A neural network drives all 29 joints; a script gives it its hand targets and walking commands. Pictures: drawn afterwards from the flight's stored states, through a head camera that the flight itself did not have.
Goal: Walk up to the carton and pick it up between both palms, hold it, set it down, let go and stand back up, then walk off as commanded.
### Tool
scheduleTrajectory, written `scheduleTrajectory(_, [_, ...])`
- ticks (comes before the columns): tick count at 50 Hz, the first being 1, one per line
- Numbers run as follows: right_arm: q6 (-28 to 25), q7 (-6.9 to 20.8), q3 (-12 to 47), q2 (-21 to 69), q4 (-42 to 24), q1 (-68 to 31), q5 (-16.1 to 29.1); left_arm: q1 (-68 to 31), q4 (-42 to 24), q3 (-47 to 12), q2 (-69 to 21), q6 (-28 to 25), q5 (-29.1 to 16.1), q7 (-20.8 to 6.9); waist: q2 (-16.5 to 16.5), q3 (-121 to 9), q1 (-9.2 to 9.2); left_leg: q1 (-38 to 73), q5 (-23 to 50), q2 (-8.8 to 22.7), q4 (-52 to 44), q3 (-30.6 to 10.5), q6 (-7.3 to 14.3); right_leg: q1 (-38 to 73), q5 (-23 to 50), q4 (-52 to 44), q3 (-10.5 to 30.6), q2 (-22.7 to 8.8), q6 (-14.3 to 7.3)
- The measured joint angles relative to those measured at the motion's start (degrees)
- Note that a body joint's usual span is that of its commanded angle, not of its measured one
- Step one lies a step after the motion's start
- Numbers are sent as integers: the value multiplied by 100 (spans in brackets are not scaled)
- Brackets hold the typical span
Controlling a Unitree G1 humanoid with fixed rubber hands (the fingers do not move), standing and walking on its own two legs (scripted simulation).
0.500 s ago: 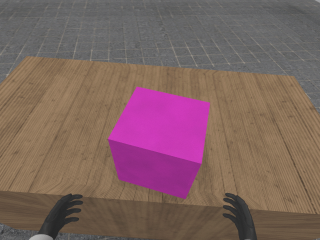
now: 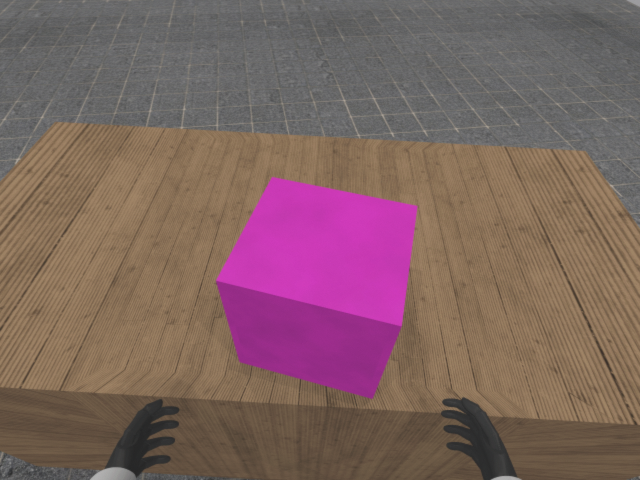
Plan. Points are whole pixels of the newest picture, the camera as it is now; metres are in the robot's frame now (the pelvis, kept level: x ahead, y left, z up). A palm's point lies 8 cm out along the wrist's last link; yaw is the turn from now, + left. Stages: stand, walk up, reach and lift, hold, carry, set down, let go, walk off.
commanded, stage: set down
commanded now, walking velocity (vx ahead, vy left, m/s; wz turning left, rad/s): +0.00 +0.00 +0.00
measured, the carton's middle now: (322, 289) +0.38 +0.00 -0.02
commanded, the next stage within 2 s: let go in 0.02 s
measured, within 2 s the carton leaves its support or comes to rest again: neither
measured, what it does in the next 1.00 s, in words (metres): stands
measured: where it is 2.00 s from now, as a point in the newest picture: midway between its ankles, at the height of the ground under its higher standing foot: outside the picture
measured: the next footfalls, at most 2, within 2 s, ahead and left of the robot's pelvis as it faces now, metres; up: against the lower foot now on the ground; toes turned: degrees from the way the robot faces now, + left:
none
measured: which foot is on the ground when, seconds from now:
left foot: down 0.00-1.00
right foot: down 0.00-1.00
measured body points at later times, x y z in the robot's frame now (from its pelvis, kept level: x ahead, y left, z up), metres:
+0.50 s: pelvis +0.00 -0.02 +0.00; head +0.01 -0.02 +0.45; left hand +0.16 +0.22 -0.09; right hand +0.16 -0.25 -0.09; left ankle -0.03 +0.11 -0.74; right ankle -0.01 -0.11 -0.74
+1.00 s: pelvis -0.02 +0.00 +0.00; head -0.01 +0.00 +0.45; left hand +0.10 +0.31 -0.08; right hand +0.14 -0.29 -0.10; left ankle -0.03 +0.11 -0.74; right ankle -0.01 -0.11 -0.74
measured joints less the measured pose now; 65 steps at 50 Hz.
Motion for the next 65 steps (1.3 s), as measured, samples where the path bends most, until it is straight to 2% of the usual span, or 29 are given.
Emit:
scheduleTrajectory(8, [346,140,-259,-120,539,-225,-149,-177,140,-41,-209,260,234,212,-33,91,54,-17,48,-8,-8,3,-15,-75,-27,124,-15,-13,-31])
scheduleTrajectory(14, [316,192,-238,-218,446,-311,-204,-278,201,15,-175,285,186,322,-41,82,24,-176,99,15,-31,-21,-64,-273,-41,202,-52,6,-88])
scheduleTrajectory(26, [57,36,40,-126,585,-229,-58,-235,123,260,-109,143,275,163,-188,-44,-57,-201,160,77,-146,-131,-165,-270,-29,101,-174,63,-175])
scheduleTrajectory(28, [94,42,28,-170,679,-264,-66,-220,165,230,-168,151,322,174,-158,-76,-64,-221,145,77,-109,-129,-157,-275,-29,108,-174,61,-168])
scheduleTrajectory(32, [727,-66,14,-613,587,-218,-187,-118,401,244,27,-330,337,159,-7,-240,-58,-532,-4,62,246,-187,-114,-499,-124,325,-235,37,-135])
scheduleTrajectory(37, [1046,-101,-155,-1050,597,-89,-141,47,614,395,474,-585,355,165,54,-362,-37,-616,-54,-19,389,-239,-57,-570,-218,501,-292,-52,-83])
scheduleTrajectory(43, [1132,18,-149,-1234,599,-12,-136,94,745,402,697,-665,313,104,28,-392,4,-658,-13,-102,403,-294,-7,-585,-209,521,-350,-141,-31])
scheduleTrajectory(50, [1149,76,-63,-1251,558,-81,-129,99,947,247,768,-717,303,104,38,-251,-44,-767,69,-183,387,-301,62,-687,-142,519,-354,-224,38])
scheduleTrajectory(65, [1209,56,42,-1331,792,-239,-69,120,1312,84,824,-702,260,185,-25,-297,-39,-661,77,-278,305,-307,132,-591,-173,489,-353,-323,121])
